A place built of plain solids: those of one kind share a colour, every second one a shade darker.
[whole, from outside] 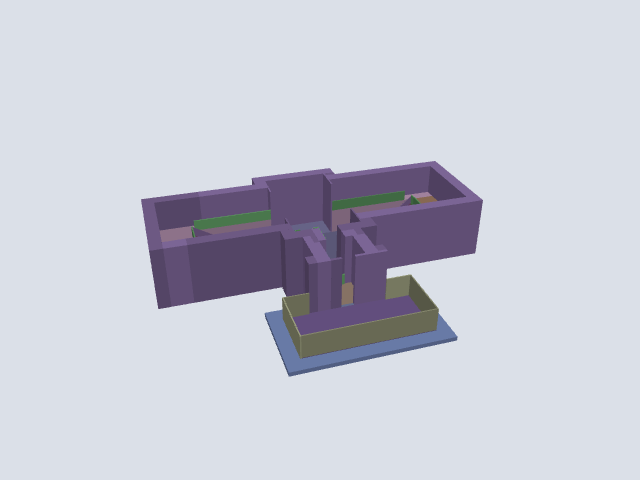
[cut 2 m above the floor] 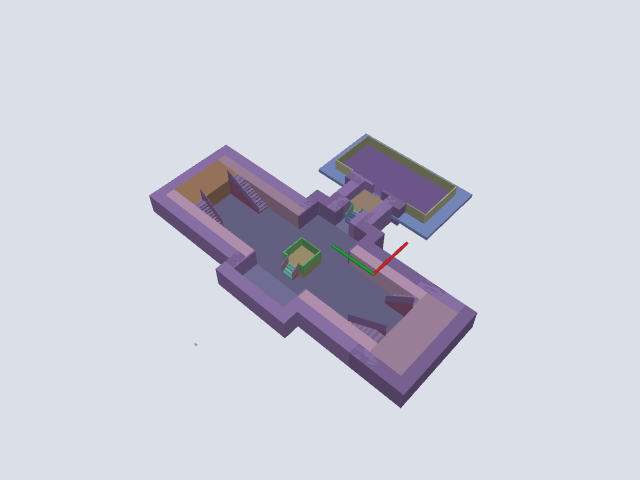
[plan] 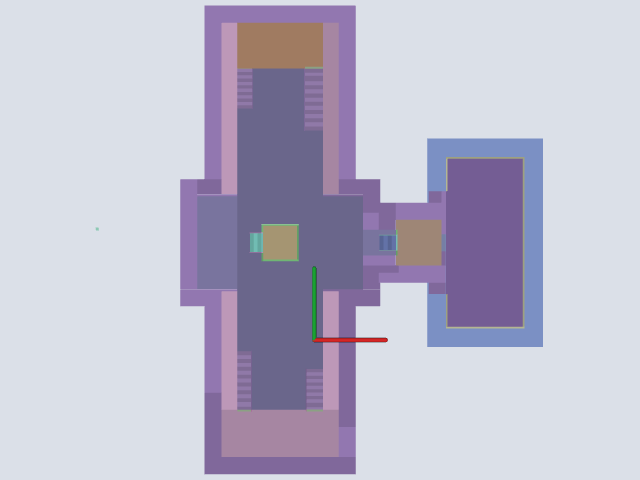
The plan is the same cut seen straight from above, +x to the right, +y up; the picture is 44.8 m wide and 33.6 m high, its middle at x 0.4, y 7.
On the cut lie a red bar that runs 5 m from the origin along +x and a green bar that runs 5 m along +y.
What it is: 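A prison's centre; a hall with a raised officers' post, wings that open off it with rows of cell doors and railed galleries a storey up, and a lobby by the way in; The way in stands open; a doorway in a steel frame, its barred gate folded back flat on the wall, gives on to a walled yard; All stairs are of concrete; The changes of level; a storey stair in a wing's head, from the ground floor to its gallery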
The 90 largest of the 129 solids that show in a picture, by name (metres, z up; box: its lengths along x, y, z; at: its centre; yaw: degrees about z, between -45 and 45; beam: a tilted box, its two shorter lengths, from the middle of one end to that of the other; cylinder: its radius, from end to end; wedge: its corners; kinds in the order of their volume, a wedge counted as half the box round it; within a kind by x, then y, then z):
{
 "wall_brick_1": {"box": [1.2, 7.7, 6.25], "at": [-8.79, 7.41, 2.73]},
 "wall_brick_2": {"box": [2.9, 1.2, 6.25], "at": [-7.94, 2.96, 2.73]},
 "wall_brick_3": {"box": [1.7, 1.05, 6.25], "at": [-7.34, 10.74, 2.73]},
 "wall_brick_4": {"box": [1.2, 4.5, 6.25], "at": [-7.09, -5.94, 2.73]},
 "wall_brick_5": {"box": [1.2, 9.65, 6.25], "at": [-7.09, -1.26, 2.73]},
 "wall_brick_6": {"box": [1.2, 13.2, 6.25], "at": [-7.09, 16.81, 2.73]},
 "wall_brick_7": {"box": [2.8, 0.15, 6.25], "at": [-6.79, 10.14, 2.73]},
 "wall_brick_8": {"box": [1.1, 0.15, 6.25], "at": [-5.94, 3.49, 2.73]},
 "wall_brick_9": {"box": [10.6, 1.2, 6.25], "at": [-2.39, -8.79, 2.73]},
 "wall_brick_10": {"box": [8.2, 1.2, 6.25], "at": [-2.39, 22.81, 2.73]},
 "wall_brick_11": {"box": [2.8, 0.15, 6.25], "at": [2.01, 10.14, 2.73]},
 "wall_brick_12": {"box": [1.2, 4.5, 6.25], "at": [2.31, -5.94, 2.73]},
 "wall_brick_13": {"box": [1.2, 9.65, 6.25], "at": [2.31, -1.26, 2.73]},
 "wall_brick_14": {"box": [1.2, 13.2, 6.25], "at": [2.31, 16.81, 2.73]},
 "wall_brick_15": {"box": [1.7, 1.05, 6.25], "at": [2.56, 10.74, 2.73]},
 "wall_brick_16": {"box": [2.9, 1.2, 6.25], "at": [3.16, 2.96, 2.73]},
 "wall_brick_17": {"box": [1.2, 1.65, 6.25], "at": [4.01, 4.39, 2.73]},
 "wall_brick_18": {"box": [1.2, 3.55, 6.25], "at": [4.01, 9.49, 2.73]},
 "wall_brick_19": {"box": [2.3, 0.7, 6.25], "at": [4.56, 5.56, 2.73]},
 "wall_brick_20": {"box": [2.3, 1.2, 6.25], "at": [4.56, 8.31, 2.73]},
 "wall_brick_21": {"box": [2.5, 0.5, 6.25], "at": [4.66, 4.96, 2.73]},
 "wall_brick_22": {"box": [1.2, 1.9, 6.25], "at": [5.11, 8.66, 2.73]},
 "wall_brick_23": {"box": [1.4, 1.2, 6.25], "at": [5.21, 4.61, 2.73]},
 "wall_brick_24": {"box": [3.2, 1.2, 6.25], "at": [7.31, 9.01, 2.73]},
 "wall_brick_25": {"box": [3.3, 1.2, 6.25], "at": [7.56, 4.61, 2.73]},
 "wall_brick_26": {"box": [0.9, 2.0, 6.25], "at": [8.46, 9.41, 2.73]},
 "wall_brick_27": {"box": [1.2, 2.0, 6.25], "at": [8.61, 4.21, 2.73]},
 "wall_brick_28": {"box": [0.3, 1.0, 6.25], "at": [9.06, 5.71, 2.73]},
 "wall_brick_29": {"box": [0.3, 3.0, 6.25], "at": [9.06, 8.91, 2.73]},
 "floor_gallery_metal_1": {"box": [1.1, 8.3, 3.05], "at": [-5.94, -0.74, 1.12]},
 "floor_gallery_metal_2": {"box": [1.1, 12.0, 3.05], "at": [-5.94, 16.21, 1.12]},
 "floor_gallery_metal_3": {"box": [8.2, 3.3, 3.05], "at": [-2.39, -6.54, 1.12]},
 "floor_gallery_metal_4": {"box": [1.1, 8.3, 3.05], "at": [1.16, -0.74, 1.12]},
 "floor_gallery_metal_5": {"box": [1.1, 12.0, 3.05], "at": [1.16, 16.21, 1.12]},
 "floor_concrete_1": {"box": [2.8, 6.5, 0.4], "at": [-6.79, 6.81, -0.2]},
 "floor_concrete_2": {"box": [1.7, 13.5, 0.4], "at": [-4.54, 12.26, -0.2]},
 "floor_concrete_3": {"box": [6.0, 10.4, 0.4], "at": [-2.39, 0.31, -0.2]},
 "floor_concrete_4": {"box": [2.6, 10.9, 0.4], "at": [-2.39, 13.56, -0.2]},
 "floor_concrete_5": {"box": [1.7, 13.5, 0.4], "at": [-0.24, 12.26, -0.2]},
 "floor_concrete_6": {"box": [2.8, 6.5, 0.4], "at": [2.01, 6.81, -0.2]},
 "floor_concrete_7": {"box": [2.3, 1.8, 0.4], "at": [4.56, 6.81, -0.2]},
 "floor_landing_metal_1": {"box": [6.0, 3.2, 3.05], "at": [-2.39, 20.61, 1.12]},
 "yard_concrete_1": {"box": [8.1, 14.6, 0.4], "at": [11.96, 6.81, 0.52]},
 "yard_yard_concrete_1": {"box": [5.5, 12.0, 0.4], "at": [11.96, 6.81, 0.57]},
 "step_1": {"box": [0.96, 0.33, 2.53], "at": [-4.91, -4.78, 1.22]},
 "step_2": {"box": [0.96, 0.33, 2.37], "at": [-4.91, -4.51, 1.13]},
 "step_3": {"box": [0.96, 0.33, 2.2], "at": [-4.91, -4.23, 1.05]},
 "step_4": {"box": [0.96, 0.33, 2.04], "at": [-4.91, -3.96, 0.97]},
 "step_5": {"box": [0.96, 0.33, 1.87], "at": [-4.91, -3.69, 0.89]},
 "step_6": {"box": [0.96, 0.33, 1.71], "at": [-4.91, -3.41, 0.8]},
 "step_7": {"box": [0.96, 0.33, 1.54], "at": [-4.91, -3.14, 0.72]},
 "step_8": {"box": [0.96, 0.33, 1.38], "at": [-4.91, -2.87, 0.64]},
 "step_9": {"box": [0.96, 0.33, 1.21], "at": [-4.91, -2.59, 0.55]},
 "step_10": {"box": [1.04, 0.31, 1.27], "at": [-4.87, 17.52, 0.59]},
 "step_11": {"box": [1.04, 0.31, 1.48], "at": [-4.87, 17.75, 0.69]},
 "step_12": {"box": [1.04, 0.31, 1.68], "at": [-4.87, 17.99, 0.79]},
 "step_13": {"box": [1.04, 0.31, 1.88], "at": [-4.87, 18.22, 0.89]},
 "step_14": {"box": [1.04, 0.31, 2.09], "at": [-4.87, 18.45, 0.99]},
 "step_15": {"box": [1.04, 0.31, 2.29], "at": [-4.87, 18.68, 1.1]},
 "step_16": {"box": [1.04, 0.31, 2.5], "at": [-4.87, 18.92, 1.2]},
 "step_17": {"box": [1.26, 0.37, 0.88], "at": [-0.02, 16.0, 0.39]},
 "step_18": {"box": [1.26, 0.37, 1.04], "at": [-0.02, 16.29, 0.47]},
 "step_19": {"box": [1.26, 0.37, 1.21], "at": [-0.02, 16.58, 0.55]},
 "step_20": {"box": [1.26, 0.37, 1.38], "at": [-0.02, 16.86, 0.64]},
 "step_21": {"box": [1.26, 0.37, 1.54], "at": [-0.02, 17.15, 0.72]},
 "step_22": {"box": [1.26, 0.37, 1.71], "at": [-0.02, 17.44, 0.8]},
 "step_23": {"box": [1.26, 0.37, 1.87], "at": [-0.02, 17.73, 0.89]},
 "step_24": {"box": [1.26, 0.37, 2.04], "at": [-0.02, 18.02, 0.97]},
 "step_25": {"box": [1.26, 0.37, 2.2], "at": [-0.02, 18.31, 1.05]},
 "step_26": {"box": [1.26, 0.37, 2.37], "at": [-0.02, 18.6, 1.13]},
 "step_27": {"box": [1.26, 0.37, 2.53], "at": [-0.02, 18.88, 1.22]},
 "step_28": {"box": [1.16, 0.32, 2.3], "at": [0.03, -4.55, 1.1]},
 "step_29": {"box": [1.16, 0.32, 2.09], "at": [0.03, -4.31, 1.0]},
 "step_30": {"box": [1.16, 0.32, 1.89], "at": [0.03, -4.08, 0.89]},
 "step_31": {"box": [1.16, 0.32, 1.68], "at": [0.03, -3.84, 0.79]},
 "step_32": {"box": [1.16, 0.32, 1.48], "at": [0.03, -3.6, 0.69]},
 "step_33": {"box": [1.16, 0.32, 1.28], "at": [0.03, -3.37, 0.59]},
 "step_34": {"box": [1.16, 0.32, 1.07], "at": [0.03, -3.13, 0.49]},
 "floor_lobby_lino_1": {"box": [3.2, 3.2, 1.17], "at": [7.31, 6.81, 0.18]},
 "fence_metal_1": {"box": [0.12, 2.4, 2.6], "at": [9.27, 2.01, 1.67]},
 "fence_metal_2": {"box": [0.12, 2.4, 2.6], "at": [9.27, 11.61, 1.67]},
 "fence_metal_3": {"box": [5.5, 0.12, 2.6], "at": [11.96, 0.87, 1.67]},
 "fence_metal_4": {"box": [5.5, 0.12, 2.6], "at": [11.96, 12.75, 1.67]},
 "fence_metal_5": {"box": [0.12, 12.0, 2.6], "at": [14.65, 6.81, 1.67]},
 "floor_post_metal_1": {"box": [2.6, 2.6, 1.18], "at": [-2.39, 6.81, 0.19]},
 "rail_metal_1": {"box": [0.12, 8.03, 1.12], "at": [-5.45, -0.6, 3.19]},
 "rail_metal_2": {"box": [0.12, 8.55, 1.12], "at": [-5.45, 14.49, 3.19]},
 "floor_hda_1": {"box": [1.16, 0.15, 2.7], "at": [0.03, -4.94, 1.3]},
 "floor_sill_concrete_1": {"box": [0.3, 1.2, 1.17], "at": [9.06, 6.81, 0.18]},
 "rail_1": {"wedge": [[-0.7, 14.63, 0.24], [-0.7, 14.63, 1.06], [-0.7, 19.01, 2.75], [-0.7, 19.01, 3.57], [-0.65, 14.63, 0.24], [-0.65, 14.63, 1.06], [-0.65, 19.01, 2.75], [-0.65, 19.01, 3.57]]}
}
